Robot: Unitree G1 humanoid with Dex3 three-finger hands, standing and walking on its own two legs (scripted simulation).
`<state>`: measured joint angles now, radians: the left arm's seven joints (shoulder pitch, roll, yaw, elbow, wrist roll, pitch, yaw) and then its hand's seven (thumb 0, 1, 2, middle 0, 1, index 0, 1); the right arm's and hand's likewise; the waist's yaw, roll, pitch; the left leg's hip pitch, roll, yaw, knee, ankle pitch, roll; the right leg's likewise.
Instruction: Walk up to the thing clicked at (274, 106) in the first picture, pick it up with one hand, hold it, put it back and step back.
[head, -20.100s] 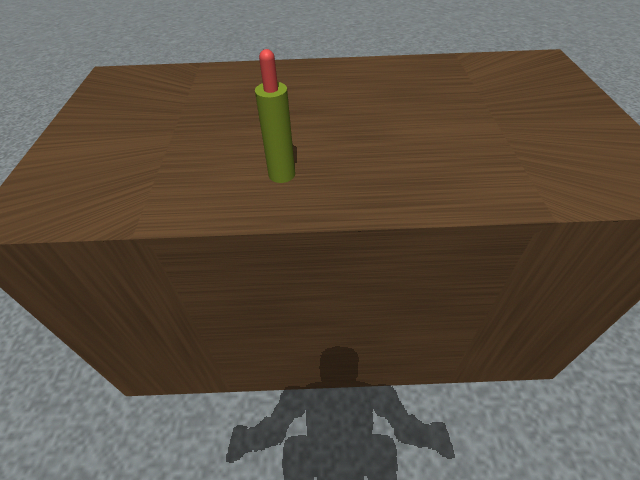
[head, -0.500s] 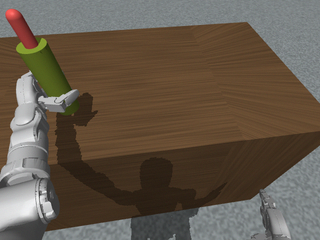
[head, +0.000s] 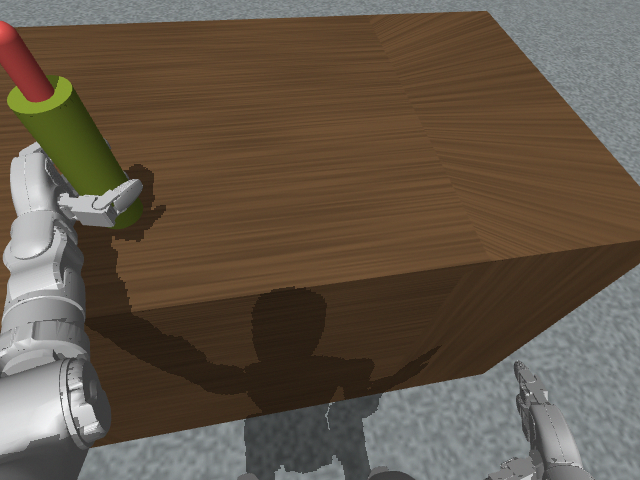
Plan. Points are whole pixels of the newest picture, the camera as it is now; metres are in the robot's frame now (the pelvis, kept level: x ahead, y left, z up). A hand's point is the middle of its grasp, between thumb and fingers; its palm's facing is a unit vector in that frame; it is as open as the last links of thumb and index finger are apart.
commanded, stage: lower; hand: left
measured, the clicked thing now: (73, 142) +0.47 +0.24 +0.17
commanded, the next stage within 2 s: loosen in 0.56 s
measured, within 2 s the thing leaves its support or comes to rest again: rests again in 0.50 s
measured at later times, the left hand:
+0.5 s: hand (108, 189) +0.49 +0.24 +0.08, palm faces +0.22 -0.98 +0.02, open 8.7 cm
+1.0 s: hand (109, 187) +0.49 +0.24 +0.08, palm faces +0.22 -0.98 +0.03, open 9.7 cm
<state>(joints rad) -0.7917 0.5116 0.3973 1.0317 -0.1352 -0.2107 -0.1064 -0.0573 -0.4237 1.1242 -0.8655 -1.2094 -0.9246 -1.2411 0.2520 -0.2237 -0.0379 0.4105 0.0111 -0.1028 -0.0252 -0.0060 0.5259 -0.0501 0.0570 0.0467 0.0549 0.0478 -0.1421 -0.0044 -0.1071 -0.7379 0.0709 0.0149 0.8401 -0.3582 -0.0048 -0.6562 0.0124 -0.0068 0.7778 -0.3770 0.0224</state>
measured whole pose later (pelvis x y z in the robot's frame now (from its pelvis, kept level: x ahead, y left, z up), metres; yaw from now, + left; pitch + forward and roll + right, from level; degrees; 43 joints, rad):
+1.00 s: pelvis +0.00 +0.00 -0.02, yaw +0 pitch +18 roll -3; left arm -0.82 0.54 0.44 1.07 -0.13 -0.28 -0.13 -0.03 -0.39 0.68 -0.92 -0.90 -0.97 -0.89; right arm 0.34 -0.23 -0.02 0.19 -0.01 -0.05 0.00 -0.01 0.52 -0.04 0.06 0.05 0.06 0.05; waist -0.16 -0.01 -0.12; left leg -0.87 0.07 0.00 0.96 -0.41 -0.01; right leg -0.78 0.01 -0.02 0.91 -0.44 0.02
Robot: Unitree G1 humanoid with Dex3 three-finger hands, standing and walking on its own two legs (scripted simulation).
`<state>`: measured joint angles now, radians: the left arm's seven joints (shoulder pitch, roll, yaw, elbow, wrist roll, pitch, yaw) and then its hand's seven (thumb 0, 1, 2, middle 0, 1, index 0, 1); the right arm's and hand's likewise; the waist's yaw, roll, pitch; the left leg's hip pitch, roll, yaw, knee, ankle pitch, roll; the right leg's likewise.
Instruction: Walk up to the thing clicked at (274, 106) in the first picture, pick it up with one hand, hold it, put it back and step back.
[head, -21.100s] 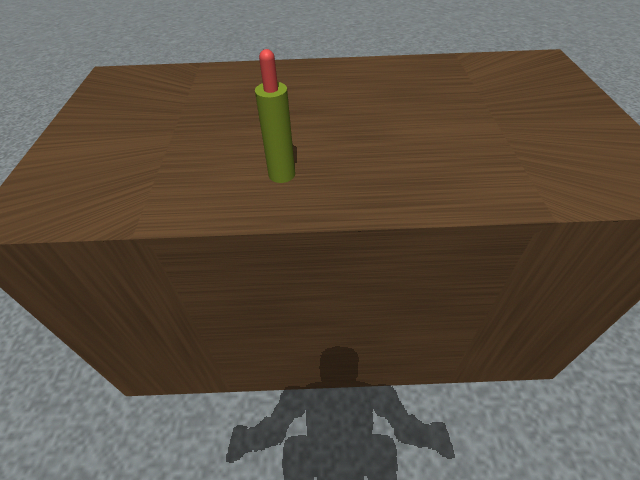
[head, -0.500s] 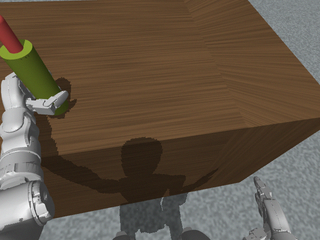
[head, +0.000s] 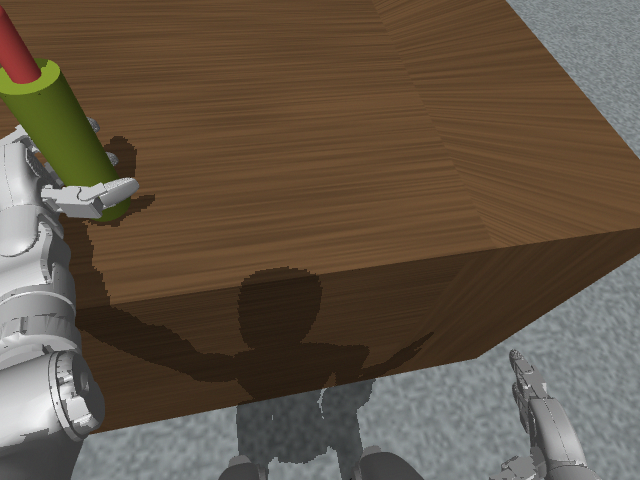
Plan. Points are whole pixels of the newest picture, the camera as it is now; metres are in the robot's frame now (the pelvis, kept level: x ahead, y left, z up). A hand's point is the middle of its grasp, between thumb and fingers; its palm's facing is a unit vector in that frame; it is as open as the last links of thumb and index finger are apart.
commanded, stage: open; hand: left
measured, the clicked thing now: (59, 128) +0.49 +0.24 +0.16
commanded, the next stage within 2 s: withdraw in 0.22 s
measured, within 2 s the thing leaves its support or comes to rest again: neither
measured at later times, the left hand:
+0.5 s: hand (76, 163) +0.49 +0.25 +0.10, palm faces +0.23 -0.97 +0.04, open 17.1 cm
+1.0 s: hand out of the picture +0.48 +0.33 +0.22, palm faces +0.36 -0.91 -0.19, open 17.5 cm
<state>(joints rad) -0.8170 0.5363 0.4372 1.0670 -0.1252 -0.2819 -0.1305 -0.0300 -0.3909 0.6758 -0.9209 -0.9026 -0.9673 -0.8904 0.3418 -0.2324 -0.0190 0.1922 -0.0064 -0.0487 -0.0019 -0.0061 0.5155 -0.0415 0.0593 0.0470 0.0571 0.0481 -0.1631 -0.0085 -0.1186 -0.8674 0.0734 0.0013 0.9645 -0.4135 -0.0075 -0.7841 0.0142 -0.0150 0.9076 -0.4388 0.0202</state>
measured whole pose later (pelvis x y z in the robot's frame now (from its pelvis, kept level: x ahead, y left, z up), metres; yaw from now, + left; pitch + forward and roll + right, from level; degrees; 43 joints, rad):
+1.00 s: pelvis +0.01 +0.00 +0.03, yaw +0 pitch +13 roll -2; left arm -0.94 0.78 0.43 1.14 0.01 -0.02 -0.15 -0.02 -0.56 0.03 -0.06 -0.04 -0.08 -0.03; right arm 0.33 -0.25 -0.01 0.31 0.05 -0.03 -0.02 -0.01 0.56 -0.04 0.06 0.05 0.06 0.05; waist -0.11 0.03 -0.11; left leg -0.64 0.06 0.03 0.78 -0.35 0.00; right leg -0.57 0.00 0.00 0.72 -0.38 0.03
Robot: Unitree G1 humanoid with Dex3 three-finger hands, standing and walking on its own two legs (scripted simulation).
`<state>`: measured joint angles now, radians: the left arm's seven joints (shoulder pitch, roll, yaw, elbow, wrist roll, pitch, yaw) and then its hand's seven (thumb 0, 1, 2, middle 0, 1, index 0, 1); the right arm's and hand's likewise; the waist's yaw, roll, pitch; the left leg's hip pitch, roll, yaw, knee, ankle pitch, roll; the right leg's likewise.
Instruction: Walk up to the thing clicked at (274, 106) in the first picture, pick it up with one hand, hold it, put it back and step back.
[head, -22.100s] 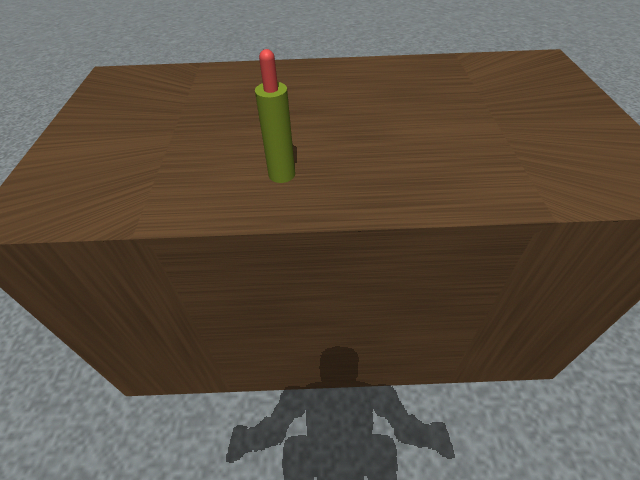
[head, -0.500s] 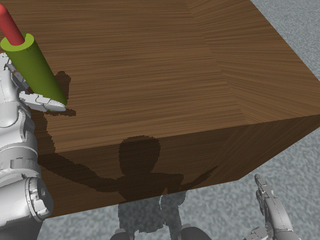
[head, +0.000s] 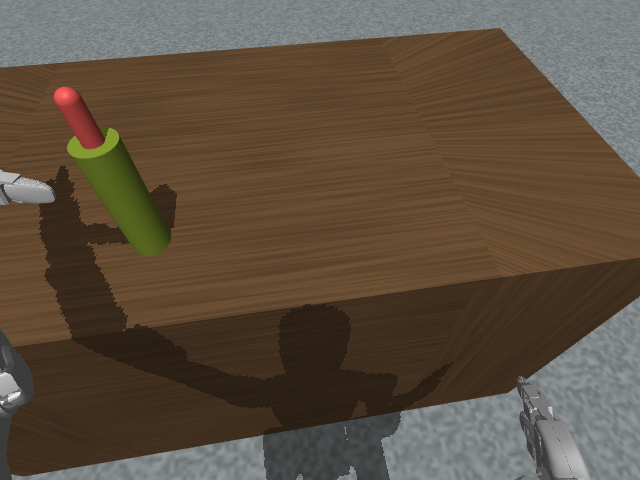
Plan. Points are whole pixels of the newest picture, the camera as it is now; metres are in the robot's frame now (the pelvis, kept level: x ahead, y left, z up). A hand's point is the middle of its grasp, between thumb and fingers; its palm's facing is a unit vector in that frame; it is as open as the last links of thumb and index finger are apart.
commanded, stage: sink last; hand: left
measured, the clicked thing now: (116, 180) +0.48 +0.23 +0.13
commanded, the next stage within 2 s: home in 1.02 s
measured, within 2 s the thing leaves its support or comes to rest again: neither
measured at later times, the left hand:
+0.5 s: hand out of the picture +0.29 +0.30 +0.17, palm faces +0.41 -0.84 -0.36, open 17.5 cm
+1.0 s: hand out of the picture +0.15 +0.24 +0.18, palm faces +0.43 -0.80 -0.43, open 17.5 cm
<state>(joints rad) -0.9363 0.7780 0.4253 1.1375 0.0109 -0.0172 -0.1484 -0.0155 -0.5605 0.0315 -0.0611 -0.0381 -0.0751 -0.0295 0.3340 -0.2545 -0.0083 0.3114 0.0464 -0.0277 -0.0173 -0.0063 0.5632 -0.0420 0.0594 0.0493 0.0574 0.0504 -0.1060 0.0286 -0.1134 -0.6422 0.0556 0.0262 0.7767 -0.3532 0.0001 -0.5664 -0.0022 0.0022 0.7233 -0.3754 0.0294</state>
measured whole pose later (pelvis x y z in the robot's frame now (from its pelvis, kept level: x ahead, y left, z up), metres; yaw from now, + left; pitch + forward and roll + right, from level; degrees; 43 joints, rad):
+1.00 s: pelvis -0.02 -0.03 +0.02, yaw +3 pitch -3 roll +1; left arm 0.47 0.35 0.36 -0.33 -0.07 -0.26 0.02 -0.01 -0.54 0.03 -0.06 -0.05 -0.07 -0.04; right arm 0.34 -0.21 -0.13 0.49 0.03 -0.11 -0.06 -0.01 0.52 -0.06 0.06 0.05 0.06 0.05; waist 0.07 0.04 0.02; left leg -0.26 0.03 0.00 0.54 -0.23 -0.03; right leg -0.21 -0.03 -0.04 0.58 -0.32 0.00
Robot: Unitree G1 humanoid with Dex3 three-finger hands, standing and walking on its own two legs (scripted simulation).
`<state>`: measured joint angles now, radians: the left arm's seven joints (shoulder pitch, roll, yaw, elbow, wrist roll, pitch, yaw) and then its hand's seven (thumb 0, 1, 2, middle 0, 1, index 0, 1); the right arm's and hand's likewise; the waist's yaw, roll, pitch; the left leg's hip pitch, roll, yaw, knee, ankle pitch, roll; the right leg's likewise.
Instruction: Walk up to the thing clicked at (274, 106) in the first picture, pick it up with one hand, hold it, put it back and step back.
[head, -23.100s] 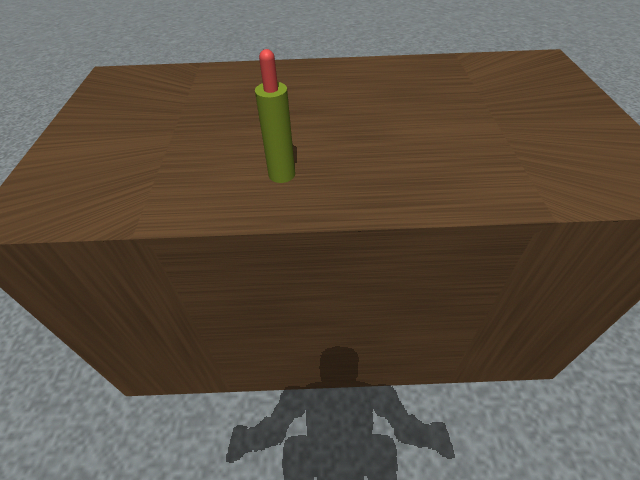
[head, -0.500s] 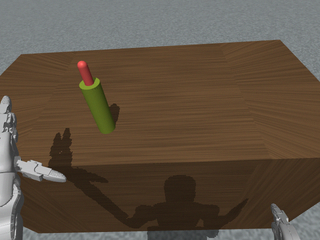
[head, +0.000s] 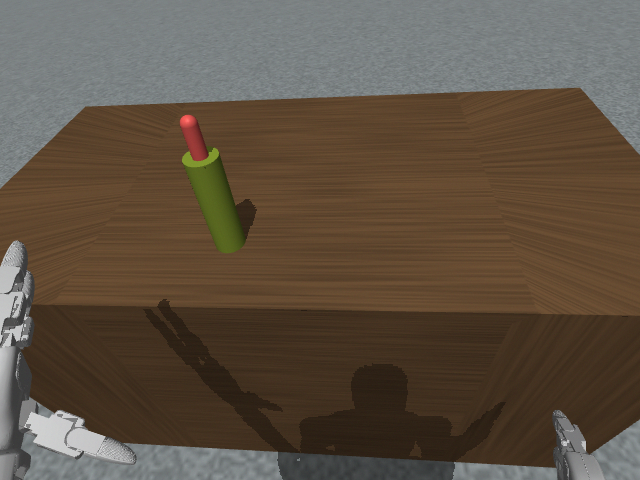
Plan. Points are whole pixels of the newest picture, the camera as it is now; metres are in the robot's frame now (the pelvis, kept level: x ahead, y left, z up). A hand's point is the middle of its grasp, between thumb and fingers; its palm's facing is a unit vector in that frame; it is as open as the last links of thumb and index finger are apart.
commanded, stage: sink last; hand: left
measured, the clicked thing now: (211, 188) +0.51 +0.23 +0.11
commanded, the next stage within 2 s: home in 0.02 s
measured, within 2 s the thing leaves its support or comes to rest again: neither
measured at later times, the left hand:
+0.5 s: hand (154, 417) +0.19 +0.24 +0.02, palm faces +0.24 -0.92 -0.30, open 17.4 cm
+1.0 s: hand (223, 438) +0.20 +0.19 -0.10, palm faces +0.07 -0.97 -0.22, open 17.6 cm
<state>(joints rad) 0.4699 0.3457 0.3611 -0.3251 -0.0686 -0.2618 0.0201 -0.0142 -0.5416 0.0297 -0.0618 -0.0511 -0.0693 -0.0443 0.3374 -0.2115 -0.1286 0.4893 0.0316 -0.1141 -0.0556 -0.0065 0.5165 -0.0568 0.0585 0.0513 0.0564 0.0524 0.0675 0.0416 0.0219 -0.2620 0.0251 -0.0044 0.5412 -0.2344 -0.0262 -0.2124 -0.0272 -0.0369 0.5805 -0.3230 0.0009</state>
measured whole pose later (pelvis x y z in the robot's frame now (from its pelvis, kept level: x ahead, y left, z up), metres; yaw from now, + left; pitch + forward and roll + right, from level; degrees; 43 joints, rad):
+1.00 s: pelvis +0.03 +0.02 +0.01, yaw -2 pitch +0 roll +0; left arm 0.22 0.18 0.01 0.57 -0.01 -0.13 0.09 -0.01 -0.58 0.03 -0.05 -0.05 -0.06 -0.04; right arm 0.22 -0.20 0.00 0.70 0.01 -0.06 -0.05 0.01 -0.89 -0.89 0.20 0.30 0.20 0.30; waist 0.00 -0.01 0.05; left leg -0.24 0.03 0.03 0.49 -0.24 -0.01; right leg -0.18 -0.03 -0.01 0.47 -0.29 0.02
